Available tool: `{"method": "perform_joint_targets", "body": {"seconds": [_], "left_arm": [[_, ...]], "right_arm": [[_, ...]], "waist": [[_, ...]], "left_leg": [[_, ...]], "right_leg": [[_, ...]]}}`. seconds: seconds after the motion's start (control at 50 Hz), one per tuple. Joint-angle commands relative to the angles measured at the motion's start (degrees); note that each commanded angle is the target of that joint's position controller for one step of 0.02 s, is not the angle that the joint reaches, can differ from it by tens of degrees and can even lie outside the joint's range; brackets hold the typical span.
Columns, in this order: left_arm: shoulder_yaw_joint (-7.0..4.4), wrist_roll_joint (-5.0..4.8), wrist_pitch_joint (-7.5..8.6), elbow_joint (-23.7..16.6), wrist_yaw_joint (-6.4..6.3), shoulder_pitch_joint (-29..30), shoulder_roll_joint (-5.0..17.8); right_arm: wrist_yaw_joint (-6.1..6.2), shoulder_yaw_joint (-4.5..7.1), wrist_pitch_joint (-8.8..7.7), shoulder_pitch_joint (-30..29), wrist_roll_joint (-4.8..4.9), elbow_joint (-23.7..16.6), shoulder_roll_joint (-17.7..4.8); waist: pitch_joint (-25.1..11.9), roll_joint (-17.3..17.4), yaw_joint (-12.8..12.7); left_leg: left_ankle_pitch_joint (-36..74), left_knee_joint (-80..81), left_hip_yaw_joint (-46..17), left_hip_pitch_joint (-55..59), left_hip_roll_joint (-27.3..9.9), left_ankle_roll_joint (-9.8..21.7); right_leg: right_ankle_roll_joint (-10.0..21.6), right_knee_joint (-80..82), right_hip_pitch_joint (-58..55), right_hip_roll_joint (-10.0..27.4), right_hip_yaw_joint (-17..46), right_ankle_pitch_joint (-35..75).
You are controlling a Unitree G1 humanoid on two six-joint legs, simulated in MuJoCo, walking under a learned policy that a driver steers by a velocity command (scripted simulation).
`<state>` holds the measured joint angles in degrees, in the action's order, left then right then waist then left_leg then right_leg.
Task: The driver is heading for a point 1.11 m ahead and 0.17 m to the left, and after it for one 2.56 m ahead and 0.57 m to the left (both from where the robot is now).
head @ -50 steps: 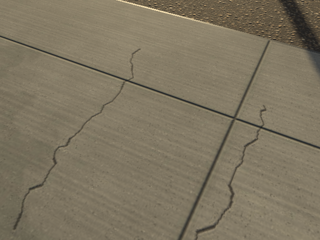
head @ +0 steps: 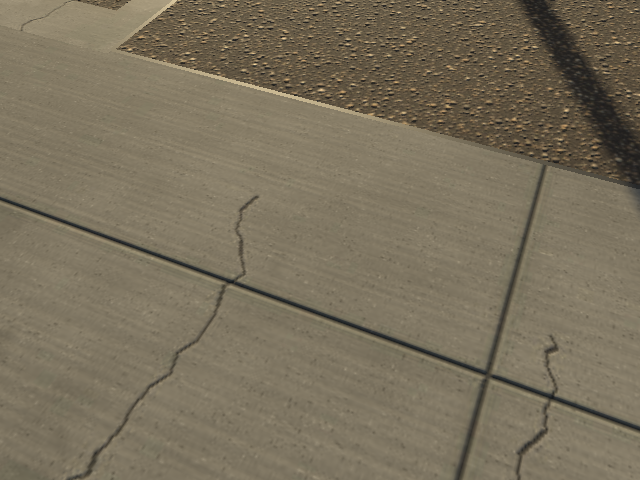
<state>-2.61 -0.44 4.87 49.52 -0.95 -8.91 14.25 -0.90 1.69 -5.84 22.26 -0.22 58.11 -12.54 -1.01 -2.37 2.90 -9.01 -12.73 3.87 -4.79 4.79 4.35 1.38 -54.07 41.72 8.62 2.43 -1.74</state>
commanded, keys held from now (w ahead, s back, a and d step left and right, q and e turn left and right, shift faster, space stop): w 1.00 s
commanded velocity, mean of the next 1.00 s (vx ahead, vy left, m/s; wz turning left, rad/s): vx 0.50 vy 0.00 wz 0.00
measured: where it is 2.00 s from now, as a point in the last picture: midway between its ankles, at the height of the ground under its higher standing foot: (321, 337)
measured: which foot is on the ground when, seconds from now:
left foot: down 0.00-0.26, up 0.28-0.78, down 0.80-1.00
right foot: up 0.00-0.22, down 0.24-0.82, up 0.84-1.00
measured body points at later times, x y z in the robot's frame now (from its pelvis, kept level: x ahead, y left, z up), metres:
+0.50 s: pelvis +0.28 -0.08 +0.00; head +0.30 -0.09 +0.45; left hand +0.30 +0.18 -0.13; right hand +0.41 -0.34 -0.13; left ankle +0.36 +0.10 -0.67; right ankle +0.28 -0.16 -0.75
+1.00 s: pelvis +0.56 +0.00 +0.00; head +0.58 +0.02 +0.45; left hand +0.65 +0.27 -0.14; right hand +0.61 -0.26 -0.13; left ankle +0.59 +0.08 -0.75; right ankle +0.57 -0.17 -0.66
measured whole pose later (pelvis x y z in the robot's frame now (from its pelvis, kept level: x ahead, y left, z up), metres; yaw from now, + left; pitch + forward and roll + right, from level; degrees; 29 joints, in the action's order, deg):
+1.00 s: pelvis +0.56 +0.00 +0.00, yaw +0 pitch +1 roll +0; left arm -3.8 -1.1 4.9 53.3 -0.7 -12.6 15.2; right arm -1.9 3.1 -5.7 15.3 -0.3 54.8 -13.2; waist 0.8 -2.4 1.5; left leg -8.3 -20.6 3.9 -13.6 2.8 4.3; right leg 2.8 -64.4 32.6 6.4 1.7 -14.9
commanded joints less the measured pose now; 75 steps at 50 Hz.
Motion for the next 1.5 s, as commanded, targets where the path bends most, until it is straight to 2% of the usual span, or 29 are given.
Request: {"method": "perform_joint_targets", "body": {"seconds": [0.02, 0.16, 0.22, 0.24, 0.26, 0.28, 0.3, 0.34, 0.36, 0.46, 0.68, 0.76, 0.8, 0.82, 0.84, 0.86, 0.9, 0.92, 1.0, 1.18, 1.26, 1.3, 1.32, 1.34, 1.36, 1.38, 1.4, 1.44, 1.5], "left_arm": [[-0.27, -0.08, 0.76, -3.2, 0.49, 3.5, 1.9], [0.02, -0.90, 1.74, -6.5, 2.91, 11.6, 2.8], [-2.18, -0.80, 2.23, -3.4, 3.00, -1.1, 7.0], [-3.73, -0.46, 2.25, -0.4, 2.52, -12.8, 11.0], [-5.37, 0.62, 1.83, 1.3, 2.34, -20.6, 17.7], [-4.01, 0.51, 1.83, 1.4, 2.52, -20.9, 13.2], [-2.84, 0.10, 1.98, 0.7, 2.49, -15.7, 9.7], [-1.42, 0.23, 1.75, -1.3, 2.71, -5.8, 5.6], [-0.99, 0.63, 1.94, -1.3, 2.92, -4.2, 4.2], [-1.62, 0.75, 2.30, 1.8, 2.25, -8.0, 6.3], [-2.17, -0.55, 0.33, 6.3, 0.39, -16.4, 7.9], [-2.90, -0.72, -0.67, 6.3, 0.06, -13.9, 9.3], [-1.84, 0.03, -1.16, 5.2, 0.12, -12.6, 7.0], [0.10, 0.39, -0.17, 4.6, 0.78, -19.3, 0.5], [0.26, -0.23, 1.45, 5.3, 1.08, -18.8, 1.0], [-1.15, -1.92, 2.43, 3.8, 1.33, -13.6, 6.3], [-1.60, -1.44, 2.49, 2.1, 0.61, -7.1, 6.8], [-2.02, -0.87, 1.67, 2.3, 0.24, -7.8, 6.1], [-2.09, -0.39, -0.54, 2.3, -0.07, -8.3, 3.4], [-1.22, 0.16, 0.31, -2.6, 1.34, 8.7, 1.3], [-1.20, 0.19, 0.86, -3.4, 2.58, 9.4, 2.6], [-2.37, 0.96, 1.40, -1.4, 2.35, 2.5, 5.5], [-3.39, 1.66, 1.83, 0.5, 1.91, -3.3, 8.7], [-4.05, 3.06, 1.91, 1.2, 1.40, -9.2, 13.0], [-3.72, 2.20, 0.83, 0.6, 1.22, -10.2, 12.8], [-2.99, 1.26, -0.16, -0.8, 1.12, -9.9, 9.9], [-2.54, 0.86, -0.70, -2.1, 0.64, -4.6, 8.8], [-1.48, 0.96, -1.30, -2.6, -0.04, 2.8, 5.6], [-1.82, 2.47, -1.71, -2.1, -0.36, 6.1, 6.3]], "right_arm": [[1.01, 1.63, -0.49, -1.2, 0.56, -3.5, -9.4], [1.42, 2.26, 1.19, 3.5, 1.31, -1.3, -10.4], [1.38, 2.28, 2.05, 0.4, 1.02, -2.1, -10.6], [1.33, 1.36, 2.08, -0.1, 0.31, -3.2, -8.6], [0.70, -0.78, 0.88, 6.6, 0.15, -4.1, -1.6], [0.41, -0.58, -0.86, 6.3, 1.14, -3.1, -3.3], [0.20, 0.91, -1.81, 0.6, 2.80, -4.9, -9.0], [0.86, 1.29, -1.72, -5.8, 2.07, -6.3, -8.9], [1.13, 1.66, -0.85, -5.0, 1.49, -6.2, -8.1], [1.46, 1.83, 1.52, -7.0, 0.77, -7.0, -5.5], [-0.72, 1.21, 0.28, -26.3, 1.42, -13.0, -4.4], [-1.45, 2.36, -0.46, -21.2, 1.44, -12.5, -7.2], [-0.74, 5.05, -0.43, -2.6, 1.01, -7.1, -12.7], [-0.46, 6.51, -0.09, 5.2, 0.02, -5.5, -18.6], [-0.69, 5.22, -0.07, 5.2, 0.48, -5.4, -15.1], [-0.71, 4.15, -0.31, 0.5, 0.92, -6.0, -11.8], [-0.92, 2.84, -0.37, -9.1, 0.42, -8.0, -7.7], [-1.09, 2.35, -0.63, -11.0, -0.14, -8.0, -6.2], [-0.55, 2.66, -1.01, -8.2, -0.19, -5.8, -7.7], [1.50, 2.38, 0.54, -1.1, 0.30, -2.7, -8.9], [1.93, 2.47, 1.99, -0.3, 0.51, -1.1, -9.2], [2.12, 2.70, 2.42, -2.7, 1.09, -1.3, -9.7], [2.01, 2.44, 2.40, -2.3, 0.86, -1.7, -9.0], [1.67, 1.25, 1.91, 0.9, -0.47, -2.9, -5.4], [1.47, -0.23, 1.66, 7.1, 0.43, -2.0, -1.2], [1.46, 1.66, 1.95, 4.9, 1.72, -1.7, -8.1], [1.81, 2.61, 2.65, -0.7, 2.79, -3.9, -10.0], [3.06, 3.15, 5.35, -3.4, 1.95, -4.5, -8.0], [3.87, 3.50, 8.01, -1.1, 1.23, -5.6, -5.3]], "waist": [[5.0, 4.5, -0.9], [6.7, 5.5, 1.0], [-0.9, 6.7, -6.5], [-9.1, 4.0, -10.9], [-18.1, -10.5, -9.4], [-22.1, -12.1, -9.7], [-13.4, -8.8, -8.7], [-4.2, -1.0, -5.4], [-2.6, -1.9, -3.3], [1.4, -0.7, -1.8], [6.8, -1.2, -6.8], [3.1, -2.7, -2.6], [-8.8, 0.5, 5.4], [-17.5, 14.0, 3.8], [-21.5, 17.1, 3.9], [-13.5, 13.5, 3.2], [-3.7, 5.7, -0.2], [-2.1, 6.7, -2.3], [0.7, 6.5, -4.1], [4.9, 5.5, 0.3], [2.9, 7.4, -0.3], [-0.5, 7.7, -4.6], [-4.7, 5.1, -6.5], [-13.9, -2.6, -5.9], [-23.3, -14.0, -5.1], [-25.5, -7.1, -7.0], [-17.9, -4.8, -5.9], [-7.5, -2.1, -2.8], [-3.1, -5.6, -0.2]], "left_leg": [[6.9, 7.9, -8.9, -4.4, -15.6, 8.2], [7.7, 1.9, -9.0, 7.0, -19.6, 6.5], [29.5, -13.5, -6.1, 6.6, -16.8, 4.0], [26.1, -29.1, -3.2, -2.2, -13.4, 2.0], [2.7, -53.2, -0.5, -26.6, -3.6, -2.6], [-22.2, -62.7, -9.9, -34.8, -1.5, -2.0], [-19.2, -66.0, -10.9, -39.8, -5.4, -0.7], [-9.5, -60.1, -8.1, -36.5, -10.9, -0.3], [-6.6, -56.6, -8.3, -32.8, -12.7, -0.4], [1.4, -47.0, -7.1, -34.0, -13.7, -2.5], [12.4, -19.4, -4.8, -36.0, -10.3, -2.0], [4.9, -16.6, -2.1, -25.1, -7.1, 1.0], [5.6, -17.5, -4.8, 2.2, -8.8, 4.8], [-2.8, -14.3, -30.4, 25.4, -23.8, 13.8], [-7.6, -4.7, -46.8, 28.1, -27.5, 15.6], [-9.4, -4.1, -39.5, 21.7, -25.7, 12.2], [-1.1, -1.2, -25.0, 4.0, -21.4, 8.9], [1.7, 0.6, -20.7, -1.5, -19.2, 7.9], [8.2, 5.3, -13.8, -6.9, -17.2, 9.1], [21.8, 3.8, -5.0, -1.9, -14.4, 5.9], [30.4, -3.9, -5.7, 4.3, -16.6, 4.7], [35.5, -11.8, -7.3, 5.5, -15.4, 2.7], [32.8, -20.0, -6.2, 3.1, -11.6, 0.7], [10.5, -35.7, -5.1, -11.4, -7.1, -2.0], [-31.6, -54.2, -5.1, -25.4, -0.3, -5.0], [-33.4, -61.0, -11.4, -26.8, -2.4, -5.1], [-29.2, -61.9, -9.6, -30.8, -4.8, -5.3], [-22.3, -57.5, -7.6, -28.4, -8.8, -6.5], [-16.9, -52.9, -4.5, -20.9, -8.7, -6.8]], "right_leg": [[-0.8, 11.1, -1.4, -0.7, -1.0, 7.8], [1.3, 23.3, -3.0, -3.4, -2.1, 1.1], [4.8, 26.0, -21.6, -8.0, -5.7, -3.1], [7.8, 24.4, -39.0, -3.5, -0.6, -2.2], [17.0, 27.8, -62.8, 11.6, 25.7, -10.2], [18.6, 36.8, -65.4, 14.9, 41.2, -14.2], [14.9, 37.1, -58.4, 12.9, 32.8, -14.1], [11.8, 40.0, -41.5, 8.1, 17.7, -4.5], [10.7, 42.0, -36.3, 5.8, 13.2, -2.3], [12.2, 46.9, -32.0, 4.0, 5.8, 5.9], [9.6, 45.8, -43.3, 5.6, 1.1, 2.6], [7.6, 37.3, -46.5, 6.5, 0.5, 18.4], [4.4, 13.6, -35.8, 0.5, -4.0, 21.8], [-0.1, -10.4, -11.8, -8.9, -6.0, -2.1], [0.2, -20.4, -3.1, -12.0, 2.8, -30.4], [1.6, -24.4, 2.1, -8.2, 4.6, -28.0], [2.3, -18.7, -0.6, -2.4, 1.6, -17.8], [2.4, -15.3, -4.5, -0.5, 1.9, -14.8], [0.9, -8.5, -6.0, 0.6, 0.9, -8.8], [-0.7, 19.5, -6.0, -3.7, -3.4, 9.5], [1.3, 24.3, -9.9, -5.9, -2.9, 5.8], [3.2, 29.2, -19.2, -8.0, -3.2, 6.5], [4.5, 30.8, -29.4, -6.4, -2.6, 21.3], [9.4, 23.5, -50.4, 5.4, 7.0, 46.5], [18.7, 23.3, -63.6, 18.8, 21.0, 54.8], [17.7, 26.2, -59.1, 16.8, 21.4, 41.7], [15.3, 29.4, -51.3, 14.6, 16.2, 29.7], [12.2, 36.2, -33.8, 10.3, 8.7, 9.4], [12.2, 42.0, -20.9, 7.7, 1.6, -1.8]]}}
